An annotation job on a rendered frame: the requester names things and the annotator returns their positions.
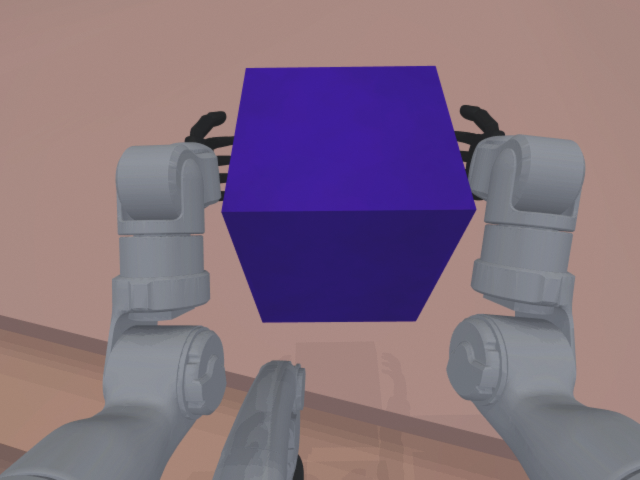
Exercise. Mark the robot left upper arm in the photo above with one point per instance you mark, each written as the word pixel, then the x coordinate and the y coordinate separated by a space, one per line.
pixel 159 380

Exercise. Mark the carton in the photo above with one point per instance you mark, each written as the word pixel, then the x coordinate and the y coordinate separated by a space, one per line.
pixel 346 193

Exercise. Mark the robot left hand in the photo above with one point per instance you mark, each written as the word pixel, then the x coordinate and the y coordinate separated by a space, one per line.
pixel 202 128

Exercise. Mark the robot right hand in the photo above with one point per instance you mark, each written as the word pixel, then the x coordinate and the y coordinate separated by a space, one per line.
pixel 486 123

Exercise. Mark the robot right upper arm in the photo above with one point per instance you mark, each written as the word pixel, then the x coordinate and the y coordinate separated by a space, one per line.
pixel 520 374

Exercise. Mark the left robot shin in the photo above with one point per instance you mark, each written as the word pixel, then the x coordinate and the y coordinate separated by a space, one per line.
pixel 293 446

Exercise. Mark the right robot forearm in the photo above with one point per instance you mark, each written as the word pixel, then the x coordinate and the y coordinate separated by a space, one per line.
pixel 532 186

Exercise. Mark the left robot forearm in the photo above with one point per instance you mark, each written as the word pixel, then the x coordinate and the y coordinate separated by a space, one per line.
pixel 162 191

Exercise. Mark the robot left thigh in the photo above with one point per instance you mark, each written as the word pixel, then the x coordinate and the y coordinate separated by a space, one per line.
pixel 257 445

